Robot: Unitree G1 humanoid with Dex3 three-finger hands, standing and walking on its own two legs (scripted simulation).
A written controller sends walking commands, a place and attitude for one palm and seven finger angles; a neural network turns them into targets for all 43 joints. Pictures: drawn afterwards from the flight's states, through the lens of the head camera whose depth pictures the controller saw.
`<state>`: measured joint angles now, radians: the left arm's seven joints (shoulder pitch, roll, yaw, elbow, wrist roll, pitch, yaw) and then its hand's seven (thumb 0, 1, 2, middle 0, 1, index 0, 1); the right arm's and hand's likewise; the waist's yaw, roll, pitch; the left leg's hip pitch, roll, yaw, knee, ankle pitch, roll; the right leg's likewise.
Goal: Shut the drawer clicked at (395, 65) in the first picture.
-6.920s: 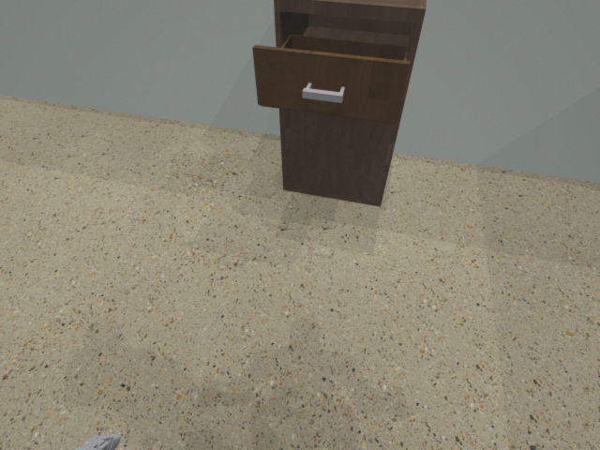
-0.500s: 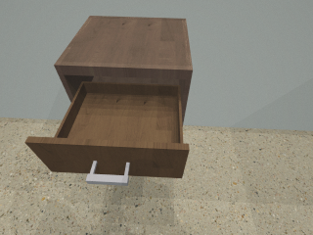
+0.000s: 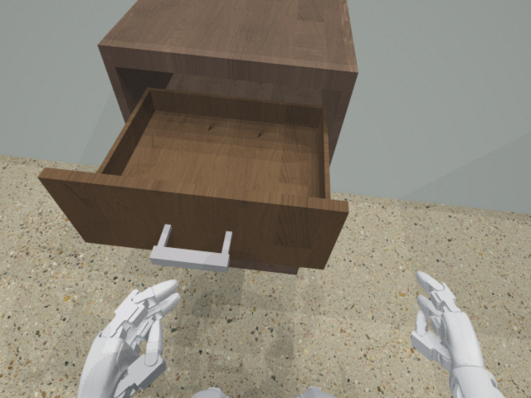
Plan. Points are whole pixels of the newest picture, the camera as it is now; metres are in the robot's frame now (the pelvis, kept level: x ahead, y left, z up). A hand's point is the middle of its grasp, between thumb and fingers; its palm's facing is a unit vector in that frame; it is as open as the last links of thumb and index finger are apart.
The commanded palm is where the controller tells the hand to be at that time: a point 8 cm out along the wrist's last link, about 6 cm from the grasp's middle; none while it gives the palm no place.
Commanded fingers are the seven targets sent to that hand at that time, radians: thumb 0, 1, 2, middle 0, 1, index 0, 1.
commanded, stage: raise the hand and make a fist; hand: left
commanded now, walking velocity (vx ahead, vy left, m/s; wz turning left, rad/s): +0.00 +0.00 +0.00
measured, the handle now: (194, 247) +0.33 +0.14 +0.03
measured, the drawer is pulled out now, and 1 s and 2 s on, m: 0.30 0.30 0.30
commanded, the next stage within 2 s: bring the fist close to the handle in 1.52 s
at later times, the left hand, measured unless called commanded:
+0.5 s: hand (165, 347) +0.18 +0.14 +0.07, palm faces -0.01 -1.00 -0.01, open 3.7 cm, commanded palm +0.13 +0.18 +0.07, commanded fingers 0.00 0.90 0.90 -1.10 -1.27 -1.10 -1.27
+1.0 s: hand (168, 357) +0.16 +0.12 +0.11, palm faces +0.00 -1.00 -0.01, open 3.2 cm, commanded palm +0.12 +0.17 +0.12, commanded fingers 0.00 0.90 0.90 -1.40 -1.60 -1.40 -1.60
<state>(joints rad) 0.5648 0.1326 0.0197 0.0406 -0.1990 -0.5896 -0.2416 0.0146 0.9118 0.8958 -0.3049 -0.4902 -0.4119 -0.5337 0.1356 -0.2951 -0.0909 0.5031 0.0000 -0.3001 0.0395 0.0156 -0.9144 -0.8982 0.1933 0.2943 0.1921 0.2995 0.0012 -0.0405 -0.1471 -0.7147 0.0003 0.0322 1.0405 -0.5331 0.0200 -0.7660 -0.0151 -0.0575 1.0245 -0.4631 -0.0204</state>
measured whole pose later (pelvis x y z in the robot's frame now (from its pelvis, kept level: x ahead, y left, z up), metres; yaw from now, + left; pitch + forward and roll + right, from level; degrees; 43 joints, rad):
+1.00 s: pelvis +0.01 +0.00 +0.01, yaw +2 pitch +10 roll -1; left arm 0.81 0.15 -0.11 -0.52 -0.14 -0.29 -0.12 0.02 0.90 0.90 -1.36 -1.55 -1.36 -1.56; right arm 0.23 -0.19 0.03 0.37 0.04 -0.14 -0.01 0.02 -0.90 -0.90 0.20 0.30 0.20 0.30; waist 0.03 0.05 -0.14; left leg -0.66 0.00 -0.01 1.02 -0.54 0.02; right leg -0.68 -0.02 -0.10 0.98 -0.48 -0.03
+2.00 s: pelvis +0.01 -0.01 +0.00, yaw +1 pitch +11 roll -1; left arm 0.69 0.13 -0.13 -0.40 -0.11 -0.30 -0.08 0.02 0.90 0.90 -1.40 -1.60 -1.40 -1.60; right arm 0.27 -0.23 0.02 0.41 0.03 -0.16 -0.01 0.02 -0.90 -0.90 0.20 0.30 0.20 0.30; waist 0.00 0.05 -0.13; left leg -0.68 0.00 -0.01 1.03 -0.55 0.01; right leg -0.71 -0.01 -0.09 1.00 -0.49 -0.03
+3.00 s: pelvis +0.01 +0.00 -0.02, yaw +1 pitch +18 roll -1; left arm 0.38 0.10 -0.16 -0.12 -0.05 -0.36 0.03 0.02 0.90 0.90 -1.40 -1.60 -1.40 -1.60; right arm 0.24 -0.22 0.03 0.42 0.00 -0.07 0.01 0.01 -0.91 -0.90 0.20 0.30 0.20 0.30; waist -0.03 0.04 -0.16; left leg -0.91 -0.01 0.00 1.17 -0.59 0.02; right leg -0.94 -0.02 -0.09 1.14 -0.52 -0.03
